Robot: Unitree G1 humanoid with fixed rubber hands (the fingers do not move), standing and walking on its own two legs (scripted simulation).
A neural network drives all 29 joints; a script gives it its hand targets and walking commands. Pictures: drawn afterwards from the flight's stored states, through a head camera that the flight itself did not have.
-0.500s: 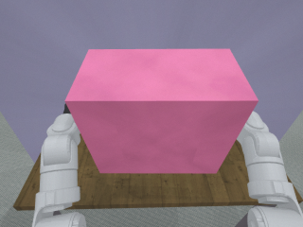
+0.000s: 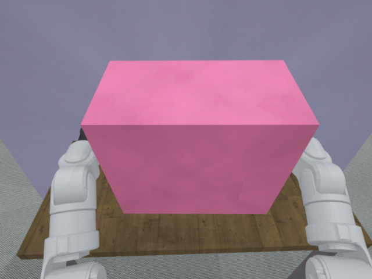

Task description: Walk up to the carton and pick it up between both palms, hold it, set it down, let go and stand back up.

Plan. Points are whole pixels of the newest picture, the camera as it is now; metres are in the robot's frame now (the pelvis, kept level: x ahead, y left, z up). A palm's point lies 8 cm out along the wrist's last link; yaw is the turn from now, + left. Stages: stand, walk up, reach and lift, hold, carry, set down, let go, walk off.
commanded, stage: hold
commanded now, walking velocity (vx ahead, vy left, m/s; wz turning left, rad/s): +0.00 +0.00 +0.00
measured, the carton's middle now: (195, 144) +0.34 -0.01 +0.16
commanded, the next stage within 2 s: none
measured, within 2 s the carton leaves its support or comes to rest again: neither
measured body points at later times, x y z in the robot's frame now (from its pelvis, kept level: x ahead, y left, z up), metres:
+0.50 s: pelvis +0.00 +0.00 +0.00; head -0.04 +0.02 +0.45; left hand +0.35 +0.20 +0.17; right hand +0.36 -0.21 +0.18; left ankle +0.01 +0.13 -0.75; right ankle +0.01 -0.13 -0.75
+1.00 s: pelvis +0.00 +0.00 +0.00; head -0.04 +0.02 +0.45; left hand +0.36 +0.20 +0.17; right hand +0.36 -0.21 +0.18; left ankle +0.01 +0.13 -0.75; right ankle +0.01 -0.13 -0.75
